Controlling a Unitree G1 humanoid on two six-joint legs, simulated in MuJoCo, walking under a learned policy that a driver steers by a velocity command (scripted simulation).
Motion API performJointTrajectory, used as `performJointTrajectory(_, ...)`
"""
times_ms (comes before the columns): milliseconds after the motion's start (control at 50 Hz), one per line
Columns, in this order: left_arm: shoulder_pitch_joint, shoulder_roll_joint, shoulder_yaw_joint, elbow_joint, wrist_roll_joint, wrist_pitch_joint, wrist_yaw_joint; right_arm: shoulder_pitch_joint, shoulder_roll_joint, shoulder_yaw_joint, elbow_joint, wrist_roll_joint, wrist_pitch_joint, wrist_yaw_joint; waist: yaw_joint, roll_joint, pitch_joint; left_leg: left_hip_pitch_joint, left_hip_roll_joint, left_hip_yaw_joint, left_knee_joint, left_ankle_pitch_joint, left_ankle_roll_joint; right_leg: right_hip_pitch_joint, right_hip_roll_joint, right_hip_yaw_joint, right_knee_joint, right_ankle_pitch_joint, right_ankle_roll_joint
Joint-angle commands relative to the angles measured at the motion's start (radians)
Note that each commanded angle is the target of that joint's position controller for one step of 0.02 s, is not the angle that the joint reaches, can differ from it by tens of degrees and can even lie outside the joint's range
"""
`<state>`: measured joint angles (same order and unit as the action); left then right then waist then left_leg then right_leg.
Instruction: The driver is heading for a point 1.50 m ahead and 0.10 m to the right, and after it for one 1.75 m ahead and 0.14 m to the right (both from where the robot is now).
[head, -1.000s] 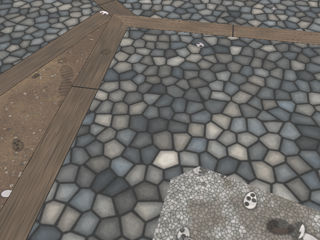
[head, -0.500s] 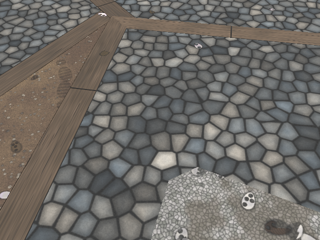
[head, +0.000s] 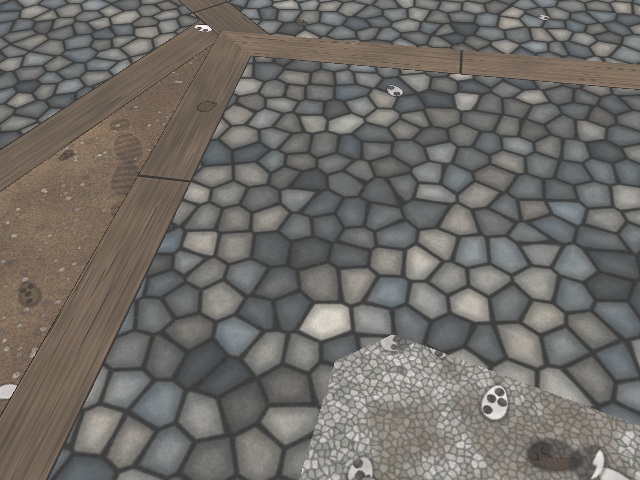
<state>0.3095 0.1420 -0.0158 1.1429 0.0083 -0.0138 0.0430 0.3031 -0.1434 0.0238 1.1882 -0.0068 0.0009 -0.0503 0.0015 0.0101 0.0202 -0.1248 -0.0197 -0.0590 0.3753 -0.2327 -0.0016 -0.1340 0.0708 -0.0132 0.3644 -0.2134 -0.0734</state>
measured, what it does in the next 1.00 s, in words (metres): walks ahead: left foot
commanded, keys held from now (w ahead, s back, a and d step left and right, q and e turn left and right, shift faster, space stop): no key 0.60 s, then w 0.40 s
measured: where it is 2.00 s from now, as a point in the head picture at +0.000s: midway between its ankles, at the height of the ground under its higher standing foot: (298, 431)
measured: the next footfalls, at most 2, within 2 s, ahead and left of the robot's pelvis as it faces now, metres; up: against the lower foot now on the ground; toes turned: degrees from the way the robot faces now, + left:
left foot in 1.00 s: +0.17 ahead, +0.14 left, +0.00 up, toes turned +4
right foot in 1.50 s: +0.52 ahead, +0.00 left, +0.00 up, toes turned -4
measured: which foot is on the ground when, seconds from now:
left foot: down 0.00-0.68, up 0.70-0.98, down 1.00-1.00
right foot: down 0.00-1.00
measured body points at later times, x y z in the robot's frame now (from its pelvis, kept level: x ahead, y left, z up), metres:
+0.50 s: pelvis +0.01 -0.01 +0.00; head +0.01 -0.01 +0.45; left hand -0.02 +0.21 -0.16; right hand -0.03 -0.22 -0.17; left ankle -0.02 +0.12 -0.74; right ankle -0.01 -0.07 -0.75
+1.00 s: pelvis +0.09 +0.05 -0.01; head +0.10 +0.07 +0.44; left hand -0.02 +0.27 -0.17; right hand +0.17 -0.19 -0.14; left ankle +0.13 +0.14 -0.75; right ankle -0.01 -0.07 -0.74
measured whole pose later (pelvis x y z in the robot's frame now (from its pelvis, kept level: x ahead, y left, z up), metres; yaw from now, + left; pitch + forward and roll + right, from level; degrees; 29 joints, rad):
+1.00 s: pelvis +0.09 +0.05 -0.01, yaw +0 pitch +1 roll -1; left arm 0.51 0.19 0.05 1.14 0.02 -0.06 0.02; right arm 0.22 -0.18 -0.04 1.01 -0.02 -0.06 0.01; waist 0.04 -0.04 -0.01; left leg -0.32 0.01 0.08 0.54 -0.29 0.06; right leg -0.04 0.02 0.01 0.41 -0.38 -0.04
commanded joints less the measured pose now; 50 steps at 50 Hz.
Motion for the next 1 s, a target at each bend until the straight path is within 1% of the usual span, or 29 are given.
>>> performJointTrajectory(20,0.073,0.079,0.012,-0.007,0.000,-0.004,0.003,0.078,-0.068,-0.009,-0.002,0.000,-0.002,-0.003,0.000,-0.008,0.059,-0.056,0.088,-0.065,-0.045,0.121,0.034,-0.010,-0.152,0.136,-0.073,0.131,-0.003)
performJointTrajectory(600,0.099,0.063,0.016,-0.008,0.000,-0.008,0.005,0.105,-0.050,-0.013,-0.004,0.000,-0.002,-0.006,0.001,-0.007,0.065,-0.054,0.092,-0.055,-0.032,0.124,0.026,0.006,-0.152,0.136,-0.067,0.183,-0.006)
performJointTrajectory(620,0.105,0.059,0.015,-0.007,0.000,-0.008,0.005,0.110,-0.043,-0.011,-0.002,-0.002,-0.001,-0.005,0.004,-0.010,0.047,-0.049,0.084,-0.051,-0.036,0.078,0.028,0.014,-0.146,0.140,-0.084,0.085,-0.008)
performJointTrajectory(640,0.105,0.071,0.019,-0.009,0.001,-0.005,0.005,0.105,-0.044,-0.012,-0.006,-0.006,-0.001,-0.005,0.008,-0.022,0.058,-0.065,0.067,-0.038,-0.022,0.019,0.031,0.006,-0.142,0.154,-0.105,-0.042,-0.015)
performJointTrajectory(660,0.114,0.096,0.030,-0.010,0.000,0.000,0.005,0.098,-0.049,-0.016,-0.015,-0.012,0.000,-0.003,0.015,-0.049,0.070,-0.098,0.039,-0.010,0.025,-0.069,0.037,0.000,-0.146,0.184,-0.125,-0.186,-0.034)
performJointTrajectory(680,0.140,0.122,0.042,-0.006,-0.002,0.006,0.004,0.084,-0.050,-0.019,-0.030,-0.018,0.000,0.001,0.028,-0.088,0.083,-0.162,0.005,0.025,0.103,-0.173,0.045,0.008,-0.170,0.237,-0.147,-0.360,-0.069)
performJointTrajectory(700,0.179,0.139,0.053,0.000,0.000,0.011,0.001,0.059,-0.049,-0.020,-0.050,-0.027,-0.002,0.008,0.046,-0.118,0.111,-0.247,-0.015,0.059,0.188,-0.238,0.053,0.012,-0.225,0.317,-0.189,-0.515,-0.110)
performJointTrajectory(720,0.212,0.146,0.061,0.007,0.003,0.014,-0.002,0.030,-0.041,-0.019,-0.071,-0.037,-0.007,0.016,0.062,-0.132,0.150,-0.313,-0.010,0.093,0.261,-0.258,0.059,0.000,-0.289,0.396,-0.229,-0.611,-0.152)
performJointTrajectory(740,0.231,0.141,0.065,0.010,0.009,0.011,-0.006,-0.002,-0.040,-0.020,-0.094,-0.042,-0.015,0.023,0.072,-0.128,0.185,-0.360,0.020,0.099,0.347,-0.252,0.062,-0.026,-0.342,0.459,-0.263,-0.626,-0.187)
performJointTrajectory(760,0.241,0.140,0.068,0.009,0.017,0.003,-0.009,-0.036,-0.047,-0.025,-0.117,-0.040,-0.024,0.030,0.077,-0.111,0.203,-0.423,0.044,0.085,0.434,-0.265,0.063,-0.022,-0.376,0.497,-0.287,-0.586,-0.213)
performJointTrajectory(780,0.237,0.147,0.072,0.004,0.021,-0.007,-0.011,-0.053,-0.052,-0.029,-0.135,-0.038,-0.033,0.037,0.067,-0.082,0.202,-0.475,0.064,0.071,0.490,-0.256,0.065,0.002,-0.389,0.500,-0.293,-0.526,-0.224)
performJointTrajectory(800,0.221,0.149,0.074,-0.004,0.020,-0.017,-0.012,-0.056,-0.056,-0.034,-0.146,-0.035,-0.044,0.043,0.050,-0.057,0.185,-0.496,0.078,0.063,0.505,-0.229,0.065,0.025,-0.383,0.471,-0.287,-0.457,-0.219)
performJointTrajectory(820,0.204,0.146,0.075,-0.012,0.016,-0.026,-0.013,-0.056,-0.061,-0.039,-0.154,-0.031,-0.053,0.050,0.036,-0.045,0.160,-0.488,0.083,0.065,0.488,-0.199,0.062,0.038,-0.363,0.423,-0.279,-0.389,-0.202)
performJointTrajectory(860,0.184,0.144,0.074,-0.024,0.010,-0.041,-0.013,-0.070,-0.062,-0.047,-0.173,-0.023,-0.062,0.060,0.023,-0.064,0.125,-0.421,0.070,0.091,0.414,-0.150,0.055,0.024,-0.314,0.323,-0.260,-0.276,-0.172)
performJointTrajectory(920,0.177,0.155,0.076,-0.032,0.009,-0.051,-0.015,-0.090,-0.064,-0.057,-0.206,-0.015,-0.059,0.066,0.012,-0.112,0.119,-0.279,0.045,0.131,0.278,-0.106,0.056,-0.062,-0.285,0.243,-0.221,-0.229,-0.155)
performJointTrajectory(940,0.165,0.161,0.078,-0.036,0.006,-0.052,-0.017,-0.066,-0.061,-0.059,-0.205,-0.011,-0.058,0.065,-0.004,-0.113,0.119,-0.197,0.033,0.151,0.221,-0.058,0.059,-0.112,-0.278,0.224,-0.197,-0.227,-0.149)
performJointTrajectory(960,0.149,0.164,0.079,-0.041,0.001,-0.053,-0.019,-0.010,-0.058,-0.063,-0.189,-0.009,-0.059,0.064,-0.034,-0.096,0.116,-0.083,0.011,0.176,0.159,-0.010,0.060,-0.179,-0.261,0.198,-0.148,-0.225,-0.138)
performJointTrajectory(980,0.147,0.158,0.076,-0.045,0.004,-0.056,-0.022,0.068,-0.069,-0.073,-0.163,-0.010,-0.062,0.061,-0.065,-0.070,0.099,0.044,-0.014,0.183,0.120,-0.026,0.059,-0.245,-0.234,0.172,-0.070,-0.191,-0.123)
performJointTrajectory(1000,0.142,0.130,0.066,-0.053,0.011,-0.066,-0.026,0.184,-0.104,-0.089,-0.130,-0.013,-0.072,0.052,-0.114,-0.004,0.053,0.203,0.025,0.113,0.066,-0.075,0.068,-0.318,-0.183,0.112,0.093,-0.120,-0.096)
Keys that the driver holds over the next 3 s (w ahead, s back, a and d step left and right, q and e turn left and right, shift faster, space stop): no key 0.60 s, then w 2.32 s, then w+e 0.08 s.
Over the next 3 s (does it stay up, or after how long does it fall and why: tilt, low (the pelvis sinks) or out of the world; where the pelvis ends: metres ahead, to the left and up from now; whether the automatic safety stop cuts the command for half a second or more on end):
stays up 1.18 0.07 0.00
